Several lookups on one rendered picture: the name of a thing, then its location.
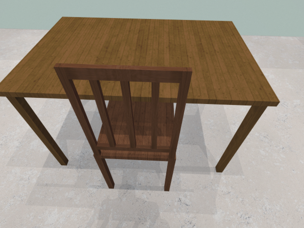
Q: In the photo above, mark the chair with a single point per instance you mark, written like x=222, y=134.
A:
x=130, y=130

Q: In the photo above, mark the table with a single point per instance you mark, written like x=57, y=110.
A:
x=223, y=69

